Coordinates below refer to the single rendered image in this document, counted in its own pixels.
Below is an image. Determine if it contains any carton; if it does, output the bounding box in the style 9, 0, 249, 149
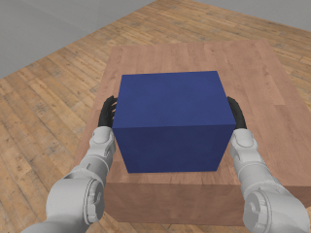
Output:
112, 71, 236, 174

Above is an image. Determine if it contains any right robot forearm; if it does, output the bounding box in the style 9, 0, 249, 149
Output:
229, 128, 311, 233

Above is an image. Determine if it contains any robot right upper arm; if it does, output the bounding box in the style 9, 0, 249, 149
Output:
242, 190, 310, 233

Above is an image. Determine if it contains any robot left hand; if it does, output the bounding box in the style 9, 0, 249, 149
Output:
97, 95, 118, 128

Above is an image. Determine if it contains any left robot forearm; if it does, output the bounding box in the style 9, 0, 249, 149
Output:
46, 126, 117, 217

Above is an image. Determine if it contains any robot left upper arm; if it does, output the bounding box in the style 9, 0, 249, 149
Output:
20, 178, 105, 233

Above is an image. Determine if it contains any pedestal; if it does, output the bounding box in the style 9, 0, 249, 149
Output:
71, 39, 311, 227

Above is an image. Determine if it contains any robot right hand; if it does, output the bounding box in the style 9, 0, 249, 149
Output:
226, 96, 247, 130

